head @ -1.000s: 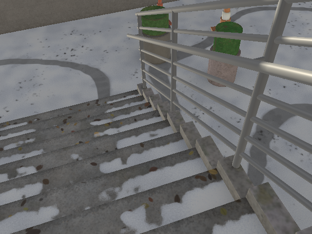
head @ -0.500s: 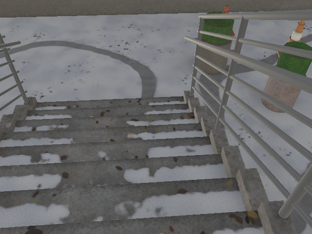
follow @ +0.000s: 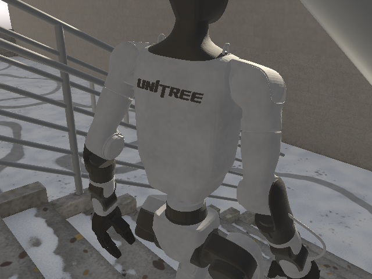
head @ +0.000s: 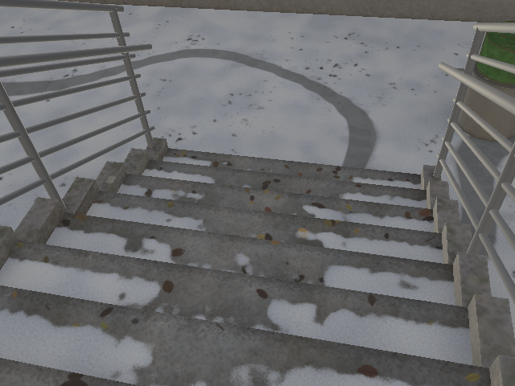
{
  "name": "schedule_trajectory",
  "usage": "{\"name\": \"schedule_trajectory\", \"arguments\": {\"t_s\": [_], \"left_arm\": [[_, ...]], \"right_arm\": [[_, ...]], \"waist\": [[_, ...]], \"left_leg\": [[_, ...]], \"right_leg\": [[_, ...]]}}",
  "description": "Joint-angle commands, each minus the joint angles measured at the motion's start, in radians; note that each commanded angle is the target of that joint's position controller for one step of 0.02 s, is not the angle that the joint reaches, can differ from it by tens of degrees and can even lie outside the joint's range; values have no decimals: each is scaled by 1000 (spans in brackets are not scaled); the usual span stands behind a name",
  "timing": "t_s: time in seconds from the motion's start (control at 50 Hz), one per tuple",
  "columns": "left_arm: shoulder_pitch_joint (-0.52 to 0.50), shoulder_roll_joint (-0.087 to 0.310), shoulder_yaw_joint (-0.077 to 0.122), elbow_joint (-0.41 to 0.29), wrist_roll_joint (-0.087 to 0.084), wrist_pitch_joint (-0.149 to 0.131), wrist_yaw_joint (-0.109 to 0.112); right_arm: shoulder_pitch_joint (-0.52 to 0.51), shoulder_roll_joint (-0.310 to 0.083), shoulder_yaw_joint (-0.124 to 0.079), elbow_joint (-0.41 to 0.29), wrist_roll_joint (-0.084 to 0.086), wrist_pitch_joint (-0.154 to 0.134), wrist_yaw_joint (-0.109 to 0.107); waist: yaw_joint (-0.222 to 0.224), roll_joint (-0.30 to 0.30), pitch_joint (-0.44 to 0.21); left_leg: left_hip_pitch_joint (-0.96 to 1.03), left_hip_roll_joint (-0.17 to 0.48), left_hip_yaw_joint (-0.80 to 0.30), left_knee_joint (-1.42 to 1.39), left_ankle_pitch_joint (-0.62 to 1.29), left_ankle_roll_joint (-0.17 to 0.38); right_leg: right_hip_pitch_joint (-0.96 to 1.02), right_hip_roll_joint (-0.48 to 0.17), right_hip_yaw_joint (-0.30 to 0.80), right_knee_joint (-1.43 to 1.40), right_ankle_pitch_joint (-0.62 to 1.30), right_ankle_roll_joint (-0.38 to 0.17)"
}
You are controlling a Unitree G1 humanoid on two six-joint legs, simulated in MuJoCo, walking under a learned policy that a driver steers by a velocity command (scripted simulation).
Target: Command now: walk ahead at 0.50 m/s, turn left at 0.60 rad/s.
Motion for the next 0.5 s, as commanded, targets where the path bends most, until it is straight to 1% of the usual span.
{"name": "schedule_trajectory", "arguments": {"t_s": [0.02,0.04,0.06,0.08,0.1,0.12,0.14,0.16,0.18,0.2,0.22,0.24,0.26,0.28,0.3,0.32,0.34,0.36,0.38,0.4,0.42,0.44,0.46,0.48,0.5], "left_arm": [[41,157,17,-39,-12,-10,15],[94,173,24,-13,-14,-2,22],[105,177,27,-23,-15,2,21],[111,178,29,-34,-4,13,18],[127,180,30,-36,3,21,17],[144,179,32,-39,-7,25,22],[188,147,28,-11,2,24,32],[245,132,23,19,9,25,36],[283,135,23,32,17,25,38],[291,175,33,24,22,15,37],[308,176,33,36,28,8,38],[352,160,25,56,31,2,35],[374,158,22,70,29,-2,35],[343,125,11,82,28,-5,31],[336,125,9,86,40,-6,25],[307,114,0,88,40,-5,19],[234,92,-8,84,32,3,19],[213,78,-14,84,30,8,10],[198,95,-10,89,33,11,7],[206,85,-13,106,25,18,13],[223,88,-15,119,34,27,18],[250,101,-13,140,33,31,28],[245,125,-6,156,35,38,44],[229,117,-9,182,35,49,49],[222,120,13,192,4,50,47]], "right_arm": [[14,-10,-7,-36,-21,5,11],[59,-9,-13,-5,-20,14,11],[61,-28,-24,5,-16,20,13],[8,-36,-28,0,-10,21,15],[-68,-38,-29,-16,-6,23,21],[-115,-44,-33,-20,-19,31,22],[-177,-42,-33,-28,-18,34,27],[-156,-22,-30,5,-17,29,30],[-172,-20,-29,12,-17,22,30],[-212,-18,-26,-3,-17,2,21],[-269,-26,-26,-8,-18,-9,15],[-343,-36,-26,-30,-20,-17,12],[-387,-35,-23,-45,-21,-26,12],[-398,-35,-21,-57,-8,-40,17],[-404,-21,-11,-66,-3,-47,23],[-402,-7,-3,-68,3,-54,32],[-386,-8,2,-51,16,-58,49],[-398,12,13,-50,23,-61,62],[-396,7,17,-40,31,-59,62],[-400,8,24,-30,23,-55,59],[-347,-5,25,3,30,-45,52],[-282,-14,24,11,14,-49,41],[-117,-39,14,73,7,-58,32],[96,-54,2,144,5,-68,23],[169,-94,-11,162,-5,-61,20]], "waist": [[-25,-188,29],[-30,-207,7],[-34,-176,-9],[-24,-136,11],[-4,-119,54],[14,-114,79],[40,-105,111],[52,-107,112],[69,-107,129],[82,-79,151],[112,-97,190],[151,-89,195],[170,-109,221],[151,-103,241],[150,-108,240],[150,-102,230],[135,-123,218],[141,-129,181],[144,-143,183],[151,-134,193],[140,-122,177],[114,-99,165],[38,-96,121],[-69,-42,32],[-106,61,-43]], "left_leg": [[38,19,-78,-256,197,-18],[-28,33,-125,-211,255,1],[-64,29,-112,-227,308,8],[-93,18,-106,-228,299,19],[-132,19,-96,-226,278,27],[-181,25,-93,-241,261,23],[-269,48,-138,-274,293,31],[-281,30,-161,-304,297,41],[-300,23,-159,-318,291,44],[-287,25,-139,-424,344,39],[-299,20,-108,-453,358,28],[-304,16,-100,-490,387,20],[-332,17,-96,-528,380,15],[-255,22,-98,-639,462,10],[-155,9,-14,-695,543,21],[-46,22,9,-778,602,27],[90,31,21,-861,672,32],[249,35,75,-895,722,39],[279,45,91,-922,693,39],[332,55,90,-959,648,25],[338,67,90,-1036,626,24],[419,68,93,-1101,591,29],[565,90,62,-1194,556,34],[766,79,94,-1286,696,37],[998,142,29,-1279,781,80]], "right_leg": [[-76,-298,262,-242,575,-46],[32,-326,287,-199,641,-47],[94,-314,249,-169,592,-42],[108,-311,264,-171,554,-35],[124,-308,257,-181,505,-19],[174,-312,247,-177,500,-15],[260,-291,241,-136,379,1],[289,-282,236,-100,367,6],[312,-290,242,-87,387,3],[300,-278,207,-83,319,-13],[293,-279,214,-84,325,-23],[314,-280,208,-94,302,-30],[325,-290,224,-89,314,-47],[253,-275,179,-71,321,-48],[185,-261,138,-67,345,-50],[139,-251,113,-65,330,-52],[64,-224,74,-36,273,-35],[-11,-196,31,-29,207,-29],[21,-206,34,-11,226,-36],[33,-200,22,26,266,-38],[128,-196,20,101,329,-40],[166,-206,17,211,481,-54],[158,-227,42,423,592,-79],[131,-191,4,683,600,-73],[-42,-43,-63,1060,-53,-44]]}}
